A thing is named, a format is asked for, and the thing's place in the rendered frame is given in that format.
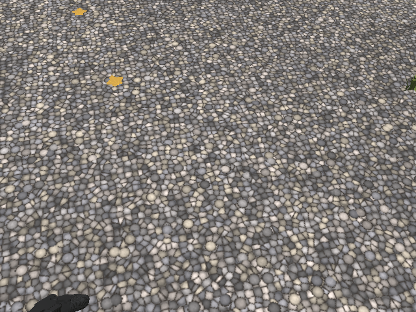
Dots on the left robot hand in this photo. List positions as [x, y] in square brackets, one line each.
[64, 303]

